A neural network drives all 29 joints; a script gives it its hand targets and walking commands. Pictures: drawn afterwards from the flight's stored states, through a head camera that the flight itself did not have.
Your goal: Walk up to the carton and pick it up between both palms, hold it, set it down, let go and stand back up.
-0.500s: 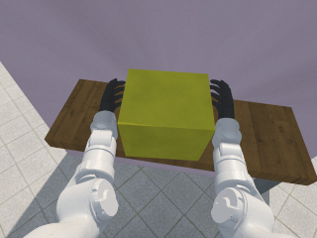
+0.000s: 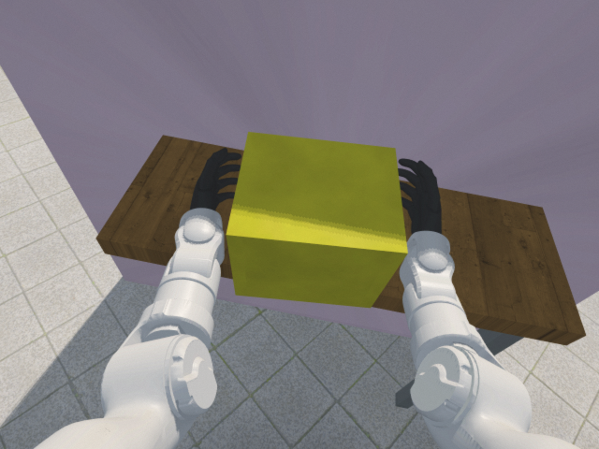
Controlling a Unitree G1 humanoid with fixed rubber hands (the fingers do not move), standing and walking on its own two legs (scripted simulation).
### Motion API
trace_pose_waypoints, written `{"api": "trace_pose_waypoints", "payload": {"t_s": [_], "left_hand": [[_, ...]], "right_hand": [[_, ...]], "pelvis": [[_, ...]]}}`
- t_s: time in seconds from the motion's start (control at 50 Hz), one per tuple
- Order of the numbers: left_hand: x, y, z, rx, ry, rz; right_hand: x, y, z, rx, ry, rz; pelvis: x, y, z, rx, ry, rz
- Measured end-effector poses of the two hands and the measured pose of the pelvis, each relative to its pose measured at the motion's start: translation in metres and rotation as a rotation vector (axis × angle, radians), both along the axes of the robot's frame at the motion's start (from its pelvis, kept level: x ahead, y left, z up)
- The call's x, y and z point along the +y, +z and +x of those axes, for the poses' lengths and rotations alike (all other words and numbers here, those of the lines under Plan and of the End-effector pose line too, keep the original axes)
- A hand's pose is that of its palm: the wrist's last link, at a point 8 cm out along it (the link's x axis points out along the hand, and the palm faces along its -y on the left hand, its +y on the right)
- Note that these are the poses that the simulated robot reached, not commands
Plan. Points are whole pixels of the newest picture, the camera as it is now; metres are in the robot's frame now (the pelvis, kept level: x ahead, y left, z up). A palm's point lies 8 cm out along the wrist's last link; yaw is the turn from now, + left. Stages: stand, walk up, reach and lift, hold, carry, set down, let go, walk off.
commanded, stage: reach and lift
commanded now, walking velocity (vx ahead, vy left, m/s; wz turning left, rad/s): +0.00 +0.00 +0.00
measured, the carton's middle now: (312, 224) +0.42 +0.00 +0.05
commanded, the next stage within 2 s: none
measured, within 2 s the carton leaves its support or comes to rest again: leaves its support in 0.18 s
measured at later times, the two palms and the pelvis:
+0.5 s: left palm (187, 194) +0.40 +0.17 +0.12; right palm (423, 199) +0.41 -0.13 +0.14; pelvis +0.01 +0.00 +0.00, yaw +2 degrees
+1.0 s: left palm (164, 199) +0.36 +0.18 +0.15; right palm (429, 211) +0.37 -0.12 +0.16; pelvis -0.03 +0.00 +0.00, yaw +2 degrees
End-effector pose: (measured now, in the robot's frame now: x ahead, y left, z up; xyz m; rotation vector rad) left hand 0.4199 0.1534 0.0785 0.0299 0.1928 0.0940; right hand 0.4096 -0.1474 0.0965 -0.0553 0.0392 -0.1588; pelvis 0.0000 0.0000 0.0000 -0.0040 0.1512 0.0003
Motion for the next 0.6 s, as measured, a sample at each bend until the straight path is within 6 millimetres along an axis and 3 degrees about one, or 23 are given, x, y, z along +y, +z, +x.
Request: {"api": "trace_pose_waypoints", "payload": {"t_s": [0.28,0.48,0.6], "left_hand": [[0.008,0.007,-0.011,0.032,0.047,0.005],[0.017,0.037,-0.017,-0.013,0.054,0.005],[0.020,0.047,-0.027,0.018,0.047,0.004]], "right_hand": [[0.008,0.011,0.004,0.029,0.052,0.026],[0.017,0.042,0.001,-0.015,0.059,0.030],[0.020,0.051,-0.010,0.016,0.052,0.038]], "pelvis": [[-0.004,0.001,0.007,-0.050,0.017,-0.002],[-0.005,0.001,0.010,-0.125,0.034,0.001],[-0.003,0.001,0.005,-0.206,0.038,0.003]]}}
